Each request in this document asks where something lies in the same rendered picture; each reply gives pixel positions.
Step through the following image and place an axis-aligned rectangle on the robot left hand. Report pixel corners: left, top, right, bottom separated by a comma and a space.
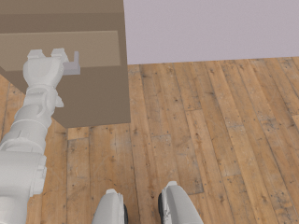
22, 48, 69, 107

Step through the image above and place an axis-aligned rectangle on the robot left thigh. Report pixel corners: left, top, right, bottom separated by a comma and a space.
92, 192, 124, 224

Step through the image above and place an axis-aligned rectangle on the left robot upper arm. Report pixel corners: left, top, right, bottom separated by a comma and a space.
0, 150, 48, 224

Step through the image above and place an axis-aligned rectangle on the cabinet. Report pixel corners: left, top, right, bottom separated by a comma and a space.
0, 0, 131, 129

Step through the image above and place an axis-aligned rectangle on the robot left forearm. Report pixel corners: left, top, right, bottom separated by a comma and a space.
0, 84, 57, 156

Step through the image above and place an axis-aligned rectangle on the drawer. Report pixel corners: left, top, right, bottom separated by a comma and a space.
0, 30, 121, 71

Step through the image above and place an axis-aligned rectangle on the handle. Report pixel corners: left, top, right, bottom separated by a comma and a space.
63, 51, 80, 76

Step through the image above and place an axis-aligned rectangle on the left robot shin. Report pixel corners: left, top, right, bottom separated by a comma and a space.
106, 189, 124, 224

